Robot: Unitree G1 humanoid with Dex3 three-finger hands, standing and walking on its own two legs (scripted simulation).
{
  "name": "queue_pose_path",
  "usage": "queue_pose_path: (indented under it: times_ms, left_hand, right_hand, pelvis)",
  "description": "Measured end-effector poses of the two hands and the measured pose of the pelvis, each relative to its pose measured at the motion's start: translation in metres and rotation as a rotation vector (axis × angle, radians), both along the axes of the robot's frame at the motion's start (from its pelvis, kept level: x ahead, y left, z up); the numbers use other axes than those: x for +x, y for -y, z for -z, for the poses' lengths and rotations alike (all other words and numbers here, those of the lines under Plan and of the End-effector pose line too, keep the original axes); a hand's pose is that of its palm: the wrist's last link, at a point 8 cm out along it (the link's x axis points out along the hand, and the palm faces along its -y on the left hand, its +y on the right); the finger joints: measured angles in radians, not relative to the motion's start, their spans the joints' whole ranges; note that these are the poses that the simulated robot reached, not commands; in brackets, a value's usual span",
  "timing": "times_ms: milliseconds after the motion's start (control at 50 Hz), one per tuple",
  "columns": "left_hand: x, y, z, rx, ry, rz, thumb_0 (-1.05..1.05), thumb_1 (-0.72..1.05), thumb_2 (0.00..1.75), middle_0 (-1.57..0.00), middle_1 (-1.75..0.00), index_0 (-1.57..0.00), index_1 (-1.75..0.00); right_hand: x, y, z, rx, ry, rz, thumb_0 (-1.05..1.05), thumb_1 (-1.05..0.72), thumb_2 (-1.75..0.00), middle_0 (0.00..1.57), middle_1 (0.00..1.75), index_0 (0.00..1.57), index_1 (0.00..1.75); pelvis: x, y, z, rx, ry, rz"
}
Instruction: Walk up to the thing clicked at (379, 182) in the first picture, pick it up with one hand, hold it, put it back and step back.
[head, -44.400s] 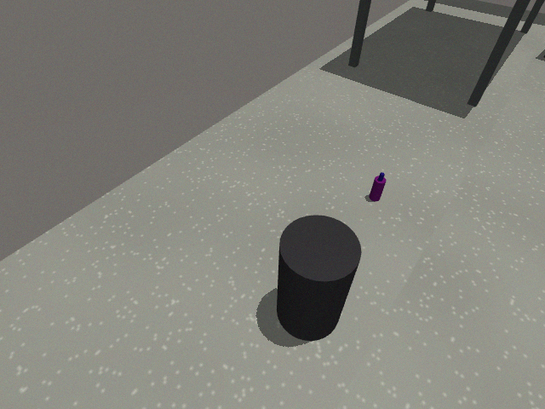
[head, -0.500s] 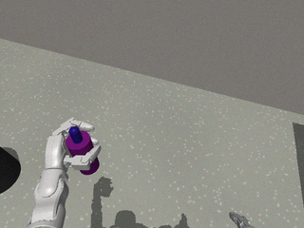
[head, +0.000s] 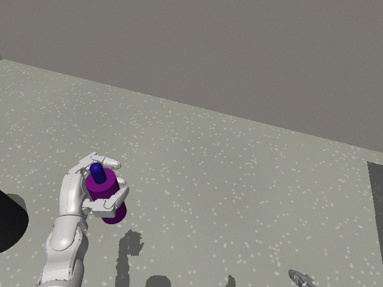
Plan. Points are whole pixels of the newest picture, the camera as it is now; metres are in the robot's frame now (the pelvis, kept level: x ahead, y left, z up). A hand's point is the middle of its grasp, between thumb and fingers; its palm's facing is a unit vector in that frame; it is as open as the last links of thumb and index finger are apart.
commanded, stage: hold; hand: left
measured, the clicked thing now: (105, 191) +0.33 +0.18 +0.03
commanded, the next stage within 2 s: none
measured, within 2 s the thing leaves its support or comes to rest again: neither
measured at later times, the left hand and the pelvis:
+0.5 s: hand (108, 192) +0.31 +0.16 +0.06, palm faces +0.07 -1.00 -0.01, open 7.8 cm; pelvis -0.01 +0.00 +0.01, yaw +0 degrees
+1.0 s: hand (106, 189) +0.31 +0.17 +0.06, palm faces +0.08 -1.00 -0.02, open 7.8 cm; pelvis -0.01 +0.00 +0.01, yaw +0 degrees
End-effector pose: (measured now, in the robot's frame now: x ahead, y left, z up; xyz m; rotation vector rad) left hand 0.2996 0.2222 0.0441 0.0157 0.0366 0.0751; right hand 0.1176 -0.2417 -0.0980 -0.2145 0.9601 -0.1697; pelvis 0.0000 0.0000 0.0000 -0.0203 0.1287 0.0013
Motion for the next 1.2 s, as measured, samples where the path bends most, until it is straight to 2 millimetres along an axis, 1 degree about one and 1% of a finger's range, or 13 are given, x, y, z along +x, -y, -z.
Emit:
queue_pose_path:
  times_ms: [280, 500, 660, 840, 1020, 1200]
  left_hand:
    - [-0.008, -0.001, -0.014, 0.01, 0.022, 0.003, 0.04, -0.1, 1.11, -0.89, -1.06, -0.83, -1.07]
    - [-0.014, 0.006, -0.013, -0.003, 0.016, 0.006, 0.04, -0.1, 1.11, -0.89, -1.06, -0.83, -1.07]
    - [-0.013, 0.002, -0.015, 0.005, 0.029, -0.008, 0.04, -0.1, 1.11, -0.89, -1.06, -0.83, -1.08]
    - [-0.014, 0.004, -0.015, 0.0, 0.019, -0.001, 0.04, -0.1, 1.11, -0.89, -1.06, -0.83, -1.08]
    - [-0.011, 0.003, -0.02, 0.009, 0.036, -0.004, 0.04, -0.1, 1.11, -0.89, -1.06, -0.83, -1.08]
    - [-0.011, 0.003, -0.014, 0.005, 0.017, -0.002, 0.04, -0.1, 1.11, -0.89, -1.06, -0.83, -1.08]
  right_hand:
    - [-0.004, -0.003, -0.007, 0.011, 0.02, -0.007, 0.01, -0.9, -0.9, 0.2, 0.3, 0.2, 0.3]
    - [-0.009, -0.002, -0.008, 0.014, 0.025, -0.013, 0.01, -0.9, -0.9, 0.2, 0.3, 0.2, 0.3]
    - [-0.012, -0.001, -0.008, 0.013, 0.019, -0.011, 0.01, -0.9, -0.9, 0.2, 0.3, 0.2, 0.3]
    - [-0.011, 0.002, -0.008, 0.01, 0.021, -0.006, 0.01, -0.9, -0.9, 0.2, 0.3, 0.2, 0.3]
    - [-0.009, 0.002, -0.01, 0.008, 0.022, -0.003, 0.01, -0.9, -0.9, 0.2, 0.3, 0.2, 0.3]
    - [-0.009, 0.001, -0.009, 0.011, 0.017, -0.009, 0.01, -0.9, -0.9, 0.2, 0.3, 0.2, 0.3]
  pelvis:
    - [-0.008, -0.001, -0.006, 0.002, 0.035, -0.003]
    - [-0.012, 0.001, -0.008, 0.005, 0.047, -0.003]
    - [-0.014, 0.002, -0.008, 0.007, 0.047, -0.002]
    - [-0.012, 0.002, -0.009, 0.007, 0.051, -0.002]
    - [-0.011, 0.002, -0.011, 0.007, 0.054, -0.001]
    - [-0.011, 0.002, -0.01, 0.007, 0.046, -0.001]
